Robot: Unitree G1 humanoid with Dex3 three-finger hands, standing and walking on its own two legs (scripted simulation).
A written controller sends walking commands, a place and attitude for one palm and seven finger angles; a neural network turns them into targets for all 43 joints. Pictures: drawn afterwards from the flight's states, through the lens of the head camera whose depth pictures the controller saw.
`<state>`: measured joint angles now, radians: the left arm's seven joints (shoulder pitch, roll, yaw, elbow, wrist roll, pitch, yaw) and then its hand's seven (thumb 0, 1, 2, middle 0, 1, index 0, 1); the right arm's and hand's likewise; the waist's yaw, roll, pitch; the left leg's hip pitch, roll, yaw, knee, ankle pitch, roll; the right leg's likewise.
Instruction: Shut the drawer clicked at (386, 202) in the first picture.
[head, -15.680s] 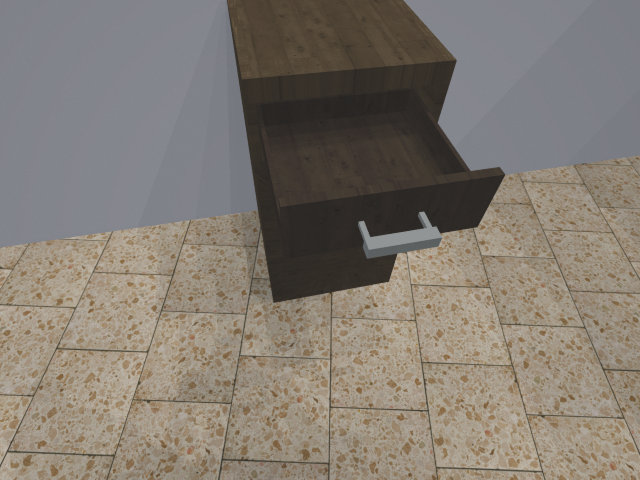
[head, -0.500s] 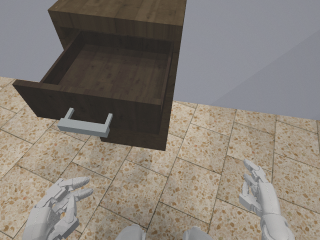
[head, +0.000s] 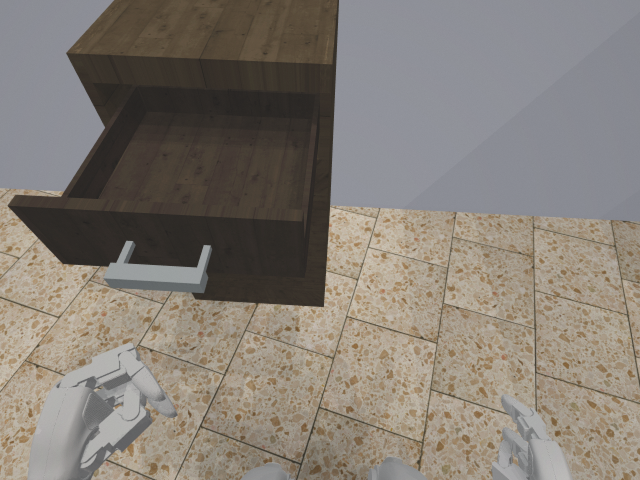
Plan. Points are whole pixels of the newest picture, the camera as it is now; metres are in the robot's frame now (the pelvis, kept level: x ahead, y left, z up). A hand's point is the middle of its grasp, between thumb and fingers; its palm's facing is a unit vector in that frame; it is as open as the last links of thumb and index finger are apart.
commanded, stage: raise the hand and make a fist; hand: left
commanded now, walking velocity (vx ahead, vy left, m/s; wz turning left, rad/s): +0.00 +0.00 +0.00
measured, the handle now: (162, 264) +0.39 +0.25 +0.02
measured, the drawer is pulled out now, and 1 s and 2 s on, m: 0.29 0.29 0.29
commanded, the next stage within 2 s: bring the fist close to the handle in 0.86 s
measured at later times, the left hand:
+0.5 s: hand (108, 381) +0.20 +0.21 +0.11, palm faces +0.04 -1.00 -0.08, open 3.2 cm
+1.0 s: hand (134, 382) +0.20 +0.19 +0.11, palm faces +0.01 -1.00 -0.07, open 3.3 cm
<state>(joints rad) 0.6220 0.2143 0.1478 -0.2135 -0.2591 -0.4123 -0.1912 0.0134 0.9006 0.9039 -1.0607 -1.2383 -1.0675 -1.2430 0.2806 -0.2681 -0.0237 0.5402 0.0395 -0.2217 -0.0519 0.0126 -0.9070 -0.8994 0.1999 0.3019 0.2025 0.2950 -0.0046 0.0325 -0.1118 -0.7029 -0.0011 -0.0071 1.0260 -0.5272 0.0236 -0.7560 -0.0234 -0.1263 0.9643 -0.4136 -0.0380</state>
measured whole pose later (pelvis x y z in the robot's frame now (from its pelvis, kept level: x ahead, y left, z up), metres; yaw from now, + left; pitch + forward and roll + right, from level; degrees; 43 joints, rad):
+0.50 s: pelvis +0.02 +0.01 +0.02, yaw +0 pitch +7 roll -2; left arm 0.56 0.25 0.21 -0.24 -0.30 -0.24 -0.27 0.02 0.90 0.90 -1.39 -1.59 -1.39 -1.59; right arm 0.24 -0.22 0.04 0.53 0.04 -0.26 -0.05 0.01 -0.90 -0.90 0.20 0.30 0.21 0.30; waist 0.03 0.04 -0.11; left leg -0.51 0.00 -0.01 0.88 -0.50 0.03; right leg -0.56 -0.02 -0.13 0.81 -0.38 -0.02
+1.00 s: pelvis +0.02 +0.01 +0.03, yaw +0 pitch +7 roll -2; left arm 0.57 0.21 0.14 -0.26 -0.25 -0.25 -0.23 0.01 0.90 0.90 -1.39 -1.60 -1.40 -1.60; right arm 0.25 -0.23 0.03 0.56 0.04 -0.29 -0.04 0.01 -0.91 -0.90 0.20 0.30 0.20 0.30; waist 0.02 0.05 -0.10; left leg -0.49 -0.01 0.00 0.85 -0.48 0.04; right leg -0.55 -0.02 -0.12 0.80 -0.37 -0.02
